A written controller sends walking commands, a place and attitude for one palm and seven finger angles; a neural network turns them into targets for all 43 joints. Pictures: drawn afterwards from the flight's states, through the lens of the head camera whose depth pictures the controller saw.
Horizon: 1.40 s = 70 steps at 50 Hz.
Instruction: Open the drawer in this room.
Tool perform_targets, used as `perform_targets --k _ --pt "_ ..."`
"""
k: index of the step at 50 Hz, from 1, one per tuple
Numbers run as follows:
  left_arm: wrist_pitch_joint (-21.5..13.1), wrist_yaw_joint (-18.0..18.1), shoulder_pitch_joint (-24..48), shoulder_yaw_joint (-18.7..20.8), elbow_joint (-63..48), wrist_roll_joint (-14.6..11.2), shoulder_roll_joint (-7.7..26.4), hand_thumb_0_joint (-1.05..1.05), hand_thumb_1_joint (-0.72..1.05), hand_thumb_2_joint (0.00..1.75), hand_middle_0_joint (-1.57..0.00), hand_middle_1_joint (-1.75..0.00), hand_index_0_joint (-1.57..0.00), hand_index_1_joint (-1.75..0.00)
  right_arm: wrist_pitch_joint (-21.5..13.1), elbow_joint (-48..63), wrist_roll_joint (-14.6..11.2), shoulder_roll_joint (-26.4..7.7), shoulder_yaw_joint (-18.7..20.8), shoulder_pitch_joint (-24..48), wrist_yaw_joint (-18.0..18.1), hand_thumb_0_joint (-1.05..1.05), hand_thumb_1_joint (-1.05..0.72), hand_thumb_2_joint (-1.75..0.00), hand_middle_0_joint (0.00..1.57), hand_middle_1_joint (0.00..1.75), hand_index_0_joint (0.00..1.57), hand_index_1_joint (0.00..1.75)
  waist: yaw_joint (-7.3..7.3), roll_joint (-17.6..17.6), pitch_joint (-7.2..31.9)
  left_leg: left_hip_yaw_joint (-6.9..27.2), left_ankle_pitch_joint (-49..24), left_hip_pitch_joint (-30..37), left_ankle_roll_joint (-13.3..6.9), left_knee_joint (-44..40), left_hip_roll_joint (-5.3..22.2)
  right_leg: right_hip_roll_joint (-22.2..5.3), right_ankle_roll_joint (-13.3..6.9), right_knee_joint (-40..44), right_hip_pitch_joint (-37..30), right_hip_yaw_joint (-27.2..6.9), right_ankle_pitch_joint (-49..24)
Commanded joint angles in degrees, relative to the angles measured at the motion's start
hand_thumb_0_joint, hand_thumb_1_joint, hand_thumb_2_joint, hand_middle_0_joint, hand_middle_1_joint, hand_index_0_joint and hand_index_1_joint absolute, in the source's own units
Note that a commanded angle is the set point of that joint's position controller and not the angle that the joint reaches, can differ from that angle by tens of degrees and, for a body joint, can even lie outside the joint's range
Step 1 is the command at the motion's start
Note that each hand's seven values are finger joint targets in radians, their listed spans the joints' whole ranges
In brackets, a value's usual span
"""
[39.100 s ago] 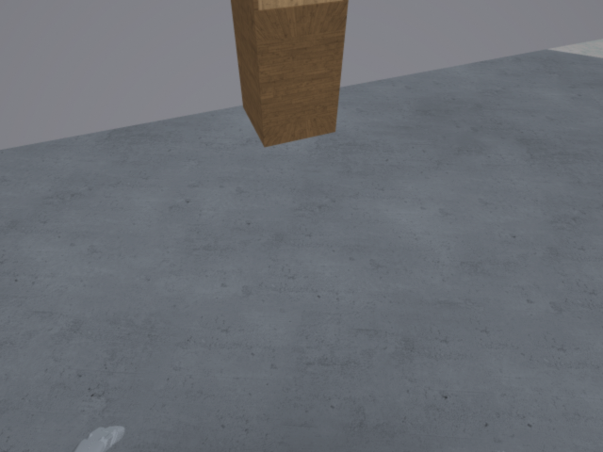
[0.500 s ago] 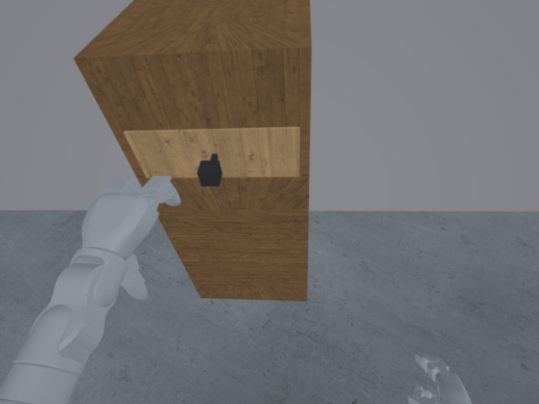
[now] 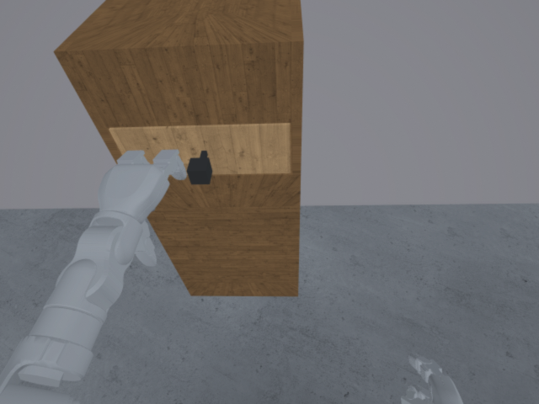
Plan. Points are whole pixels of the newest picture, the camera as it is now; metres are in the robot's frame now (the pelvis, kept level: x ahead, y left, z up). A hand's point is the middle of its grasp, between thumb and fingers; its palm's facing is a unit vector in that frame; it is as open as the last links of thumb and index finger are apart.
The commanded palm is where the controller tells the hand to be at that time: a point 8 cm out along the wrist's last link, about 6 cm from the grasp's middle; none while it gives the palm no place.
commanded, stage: move the hooked fingers above the handle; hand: left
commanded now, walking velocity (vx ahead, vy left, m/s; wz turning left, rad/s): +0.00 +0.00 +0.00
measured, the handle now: (201, 164) +0.57 +0.22 -0.01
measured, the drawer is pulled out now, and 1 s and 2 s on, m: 0.00 0.00 0.00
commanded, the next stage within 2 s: none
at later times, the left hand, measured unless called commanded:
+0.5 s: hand (163, 179) +0.44 +0.24 +0.08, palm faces +0.03 -0.02 -1.00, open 13.8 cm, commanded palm +0.41 +0.24 +0.14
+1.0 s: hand (169, 164) +0.48 +0.24 +0.08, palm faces -0.01 +0.04 -1.00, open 13.8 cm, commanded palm +0.48 +0.23 +0.12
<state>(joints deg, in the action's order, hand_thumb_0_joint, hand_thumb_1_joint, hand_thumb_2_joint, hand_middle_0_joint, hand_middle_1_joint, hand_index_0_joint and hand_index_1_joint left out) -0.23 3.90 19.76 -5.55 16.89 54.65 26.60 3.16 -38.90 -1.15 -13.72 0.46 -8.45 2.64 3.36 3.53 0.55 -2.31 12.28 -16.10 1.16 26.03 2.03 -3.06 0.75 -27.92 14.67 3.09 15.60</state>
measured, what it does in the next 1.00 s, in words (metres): stands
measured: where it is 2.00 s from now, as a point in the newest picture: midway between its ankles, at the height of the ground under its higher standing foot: outside the picture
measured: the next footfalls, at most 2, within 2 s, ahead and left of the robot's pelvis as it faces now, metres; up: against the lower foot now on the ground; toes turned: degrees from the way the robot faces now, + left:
none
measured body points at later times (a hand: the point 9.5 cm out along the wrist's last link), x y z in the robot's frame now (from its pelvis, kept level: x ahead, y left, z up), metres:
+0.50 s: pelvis +0.02 +0.00 -0.01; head +0.06 -0.03 +0.44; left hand +0.43 +0.23 +0.14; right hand +0.13 -0.26 -0.14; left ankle +0.01 +0.13 -0.74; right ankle -0.01 -0.13 -0.74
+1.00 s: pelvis +0.01 +0.00 -0.01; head +0.07 -0.02 +0.43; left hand +0.48 +0.24 +0.13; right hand +0.06 -0.27 -0.15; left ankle +0.01 +0.13 -0.74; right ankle -0.01 -0.13 -0.74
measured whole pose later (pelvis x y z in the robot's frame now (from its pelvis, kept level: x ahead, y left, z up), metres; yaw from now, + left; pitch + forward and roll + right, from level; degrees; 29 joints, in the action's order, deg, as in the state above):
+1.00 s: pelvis +0.01 +0.00 -0.01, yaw -1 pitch +12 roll +0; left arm 1.7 11.4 46.2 -2.1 55.3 61.1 29.7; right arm 5.3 -41.0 -0.9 -14.9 3.6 -17.8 0.8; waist -3.5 3.1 5.3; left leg -2.9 16.8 -30.6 1.2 35.2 3.4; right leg -2.0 0.7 -35.6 28.9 1.9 18.8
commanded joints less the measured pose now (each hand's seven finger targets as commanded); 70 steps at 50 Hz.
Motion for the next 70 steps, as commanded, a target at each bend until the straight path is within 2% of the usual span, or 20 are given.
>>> perform_targets --k 1,2,6,13,16,20,22,25,30,32,36,40,43,48,52,57,60,64,66,70 --pt "2.82 3.42 17.26 9.72 -5.95 0.48 13.9 0.0 -0.5 0.3 -0.3 -1.2 -0.3 -1.2 -1.57 7.37 -0.08 -7.37 2.68 3.71 -0.31 0.0 -0.9 -0.9 0.2 0.3 0.2 0.3 0.9 -2.82 17.3 -1.32 -16.11 5.46 -2.31 -1.38 -3.51 3.67 -2.41 1.81 -5.94 0.15 -15.83" --pt "3.45 3.02 17.34 7.41 -6.62 0.35 11.75 0.0 -0.5 0.3 -0.3 -1.2 -0.3 -1.2 -1.47 7.81 -0.13 -7.38 2.81 3.84 -0.44 0.0 -0.9 -0.9 0.2 0.3 0.2 0.3 0.51 -2.17 17.66 -1.62 -16.44 5.99 -2.43 -1.14 -3.47 3.54 -2.32 1.71 -5.62 0.06 -16.56" --pt "4.04 0.93 19.39 6.24 -4.48 -0.01 12.1 0.0 -0.5 0.3 -0.3 -1.2 -0.3 -1.2 -1.02 7.96 -0.45 -8.39 3.19 2.41 -0.05 0.0 -0.9 -0.9 0.2 0.3 0.2 0.3 -1.25 -5.24 16.34 -1.74 -14.47 5.44 -3.07 -0.59 -3.38 3.69 -1.91 2.01 -3.94 -0.14 -15.96" --pt "-2.4 1.97 31.46 6.2 -6.07 0.6 13.38 0.0 -0.5 0.3 -0.3 -1.2 -0.3 -1.2 -1.47 6.34 0.06 -7.98 4.37 -2.03 0.93 0.0 -0.9 -0.9 0.2 0.3 0.2 0.3 -3.37 -1.56 20.95 -0.53 -17.78 7.82 -3.41 2.49 -3.83 4.19 -2.19 -0.25 -0.92 -0.47 -18.07" --pt "-3.5 4.62 31.86 9.73 -2.62 1.19 16.03 0.0 -0.5 0.3 -0.3 -1.2 -0.3 -1.2 -1.63 5.35 0.15 -7.89 4.82 -3.8 0.53 0.0 -0.9 -0.9 0.2 0.3 0.2 0.3 -2.57 -0.81 22.43 -0.53 -19.59 6.95 -3.18 3.6 -3.8 4.4 -2.45 -1.35 -1.02 -0.4 -19.08" --pt "-0.51 6.86 30.63 11.92 8.56 1.95 17.03 0.0 -0.5 0.3 -0.3 -1.2 -0.3 -1.2 -0.99 4.18 -0.12 -8.33 4.64 -4.72 -0.07 0.0 -0.9 -0.9 0.2 0.3 0.2 0.3 -2.04 -3.89 19.89 -1.44 -18.15 1.95 -2.7 3.49 -3.8 4.31 -2.38 -1.75 -1.56 -0.07 -19.52" --pt "1.35 6.98 31.8 9.26 10.64 2.66 15.3 0.0 -0.5 0.3 -0.3 -1.2 -0.3 -1.2 -0.82 4.5 -0.24 -8.33 4.56 -4.47 -0.36 0.0 -0.9 -0.9 0.2 0.3 0.2 0.3 -2.22 -2.56 20.5 -2.02 -18.32 1.73 -2.8 3.79 -3.7 4.2 -2.31 -2.23 -1.14 -0.29 -20.52" --pt "2.99 5.58 34.38 8.88 14.38 3.65 16.91 0.0 -0.5 0.3 -0.3 -1.2 -0.3 -1.2 -0.18 4.9 -0.19 -9.32 4.62 -5.49 -0.24 0.0 -0.9 -0.9 0.2 0.3 0.2 0.3 -3.22 -5.04 22.25 -2.19 -18.32 0.81 -3.08 4.18 -3.54 4.15 -2.13 -2.37 -2.33 -0.48 -21.64" --pt "-0.7 2.11 40.29 3.81 9.73 2.13 12.33 0.0 -0.5 0.3 -0.3 -1.2 -0.3 -1.2 0.04 5.54 0.01 -9.12 5.64 -7.25 0.28 0.0 -0.9 -0.9 0.2 0.3 0.2 0.3 -6.15 -4.51 24.85 -1.44 -21.1 4.36 -3.95 6.2 -3.35 4.46 -1.82 -2.86 0.0 -1.02 -24.05" --pt "-3.02 1.96 41.74 4.05 9.27 1.73 12.46 0.0 -0.5 0.3 -0.3 -1.2 -0.3 -1.2 0.05 5.08 0.12 -9.0 5.84 -8.26 0.44 0.0 -0.9 -0.9 0.2 0.3 0.2 0.3 -6.22 -3.44 24.44 -0.94 -20.67 4.74 -3.97 6.62 -3.42 4.64 -1.87 -3.26 1.72 -1.01 -23.1" --pt "-5.73 4.95 44.89 8.7 13.17 3.12 16.88 0.0 -0.5 0.3 -0.3 -1.2 -0.3 -1.2 0.34 3.65 0.29 -8.85 5.81 -9.96 0.2 0.0 -0.9 -0.9 0.2 0.3 0.2 0.3 -5.73 -2.54 23.58 -0.55 -20.67 2.16 -3.58 7.68 -3.53 4.78 -2.18 -4.46 3.52 -0.99 -21.92" --pt "-4.14 10.09 45.24 14.21 19.97 5.15 21.9 0.0 -0.5 0.3 -0.3 -1.2 -0.3 -1.2 0.35 2.66 0.65 -9.05 5.85 -11.21 -0.69 0.0 -0.9 -0.9 0.2 0.3 0.2 0.3 -4.47 -2.85 24.73 -1.02 -19.68 -1.99 -3.11 8.11 -3.51 4.84 -2.38 -5.59 2.57 -0.92 -21.33" --pt "-0.97 12.21 47.46 11.36 23.54 6.62 19.5 0.0 -0.5 0.3 -0.3 -1.2 -0.3 -1.2 0.32 2.56 0.64 -8.95 5.89 -11.55 -1.38 0.0 -0.9 -0.9 0.2 0.3 0.2 0.3 -5.02 -0.04 25.91 -1.65 -19.3 -2.67 -2.71 8.06 -3.34 4.82 -2.41 -6.24 3.66 -0.63 -21.26" --pt "2.42 9.37 52.41 4.92 29.16 6.25 14.79 0.0 -0.5 0.3 -0.3 -1.2 -0.3 -1.2 0.77 2.52 0.3 -9.94 6.19 -13.41 -1.26 0.0 -0.9 -0.9 0.2 0.3 0.2 0.3 -8.65 -3.41 26.44 -2.05 -15.61 -2.43 -3.41 8.13 -3.15 4.89 -1.62 -4.69 5.04 -1.1 -19.77" --pt "-0.12 5.84 60.51 1.63 29.92 5.08 13.33 0.0 -0.5 0.3 -0.3 -1.2 -0.3 -1.2 0.47 1.41 0.21 -10.5 6.39 -15.45 0.04 0.0 -0.9 -0.9 0.2 0.3 0.2 0.3 -12.25 -5.36 23.7 -1.15 -10.46 -1.88 -4.06 8.36 -3.02 4.84 -1.11 -2.91 9.41 -1.94 -14.74" --pt "-5.2 7.24 64.54 5.52 31.23 6.25 18.18 0.0 -0.5 0.3 -0.3 -1.2 -0.3 -1.2 -0.39 0.32 0.8 -10.23 6.08 -18.13 0.63 0.0 -0.9 -0.9 0.2 0.3 0.2 0.3 -11.81 -0.73 25.33 -0.01 -10.76 -3.39 -3.81 9.92 -3.07 5.1 -1.8 -4.8 12.22 -2.21 -12.82" --pt "-4.82 10.72 62.04 13.47 34.53 7.87 26.89 0.0 -0.5 0.3 -0.3 -1.2 -0.3 -1.2 -0.38 0.35 1.24 -10.61 5.72 -19.08 0.18 0.0 -0.9 -0.9 0.2 0.3 0.2 0.3 -9.15 0.28 28.56 -0.26 -12.89 -7.14 -3.48 10.66 -3.21 5.25 -2.12 -6.66 9.57 -1.94 -14.54" --pt "0.77 13.98 57.83 12.32 41.07 9.63 26.37 0.0 -0.5 0.3 -0.3 -1.2 -0.3 -1.2 -0.19 1.44 1.42 -10.71 5.13 -18.2 -0.93 0.0 -0.9 -0.9 0.2 0.3 0.2 0.3 -8.2 1.09 27.56 -1.67 -12.1 -11.6 -2.89 10.91 -2.94 5.23 -1.84 -7.87 9.82 -1.13 -14.9" --pt "2.56 13.77 55.37 13.62 41.44 9.77 27.92 0.0 -0.5 0.3 -0.3 -1.2 -0.3 -1.2 0.08 1.93 1.44 -11.12 5.45 -18.57 -1.25 0.0 -0.9 -0.9 0.2 0.3 0.2 0.3 -7.25 -0.05 32.49 -2.33 -14.77 -11.01 -2.99 11.38 -2.82 5.22 -1.62 -8.48 6.13 -1.31 -18.64" --pt "2.33 10.43 55.96 10.79 37.45 8.01 23.53 0.0 -0.5 0.3 -0.3 -1.2 -0.3 -1.2 0.35 1.84 1.08 -11.34 6.62 -20.35 -0.88 0.0 -0.9 -0.9 0.2 0.3 0.2 0.3 -9.09 -2.74 35.76 -2.22 -19.46 -6.21 -3.56 11.7 -2.13 5.59 -1.26 -7.12 5.09 -1.34 -22.79"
